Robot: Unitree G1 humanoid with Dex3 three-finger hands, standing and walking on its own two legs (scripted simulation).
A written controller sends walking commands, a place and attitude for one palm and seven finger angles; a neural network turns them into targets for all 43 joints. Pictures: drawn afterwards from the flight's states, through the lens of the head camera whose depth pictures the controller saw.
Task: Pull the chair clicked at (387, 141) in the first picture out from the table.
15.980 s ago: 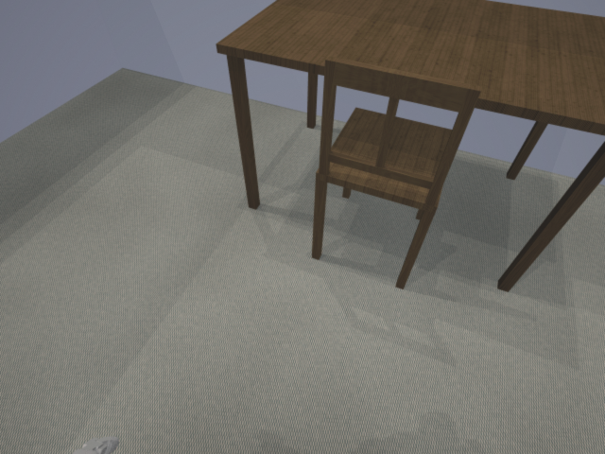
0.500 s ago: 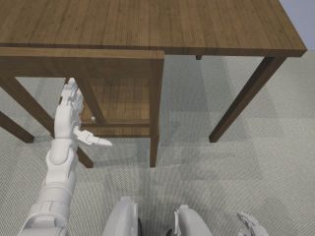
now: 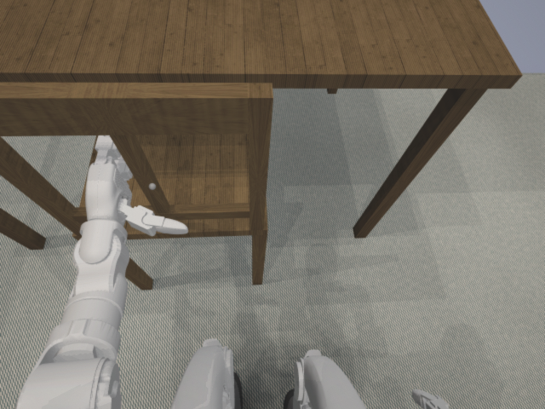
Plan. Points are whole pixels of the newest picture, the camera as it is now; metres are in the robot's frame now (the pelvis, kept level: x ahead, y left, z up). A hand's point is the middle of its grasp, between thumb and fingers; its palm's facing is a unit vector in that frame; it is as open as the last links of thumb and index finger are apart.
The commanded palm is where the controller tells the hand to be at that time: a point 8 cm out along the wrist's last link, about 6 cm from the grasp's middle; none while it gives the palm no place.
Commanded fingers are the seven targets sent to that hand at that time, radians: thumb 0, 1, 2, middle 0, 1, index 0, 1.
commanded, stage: push the fingers through the gap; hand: left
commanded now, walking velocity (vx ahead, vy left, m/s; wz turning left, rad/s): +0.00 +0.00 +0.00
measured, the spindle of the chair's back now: (145, 176) +0.45 +0.19 +0.01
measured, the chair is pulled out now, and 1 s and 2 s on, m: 0.00 0.00 0.04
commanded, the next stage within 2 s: hook a spindle and tug to test in 0.18 s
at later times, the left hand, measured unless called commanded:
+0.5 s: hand (150, 183) +0.43 +0.18 +0.02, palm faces +0.06 -1.00 -0.02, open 16.4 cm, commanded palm +0.40 +0.22 +0.03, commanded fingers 0.00 -0.50 0.30 -0.27 -0.74 -0.27 -0.74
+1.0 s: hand (155, 185) +0.43 +0.17 +0.03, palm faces +0.06 -1.00 -0.02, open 8.3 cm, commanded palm +0.40 +0.21 +0.03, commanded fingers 0.00 0.73 0.83 -0.50 -1.45 -0.50 -1.45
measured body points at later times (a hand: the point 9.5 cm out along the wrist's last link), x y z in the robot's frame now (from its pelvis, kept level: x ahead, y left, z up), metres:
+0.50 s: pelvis +0.00 +0.00 +0.00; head +0.13 +0.02 +0.43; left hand +0.42 +0.23 +0.03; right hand +0.09 -0.26 -0.12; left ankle +0.05 +0.09 -0.62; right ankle +0.00 -0.10 -0.62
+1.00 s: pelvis +0.00 +0.00 +0.00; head +0.12 +0.02 +0.43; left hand +0.42 +0.22 +0.03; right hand +0.09 -0.26 -0.12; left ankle +0.05 +0.09 -0.62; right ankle +0.00 -0.10 -0.62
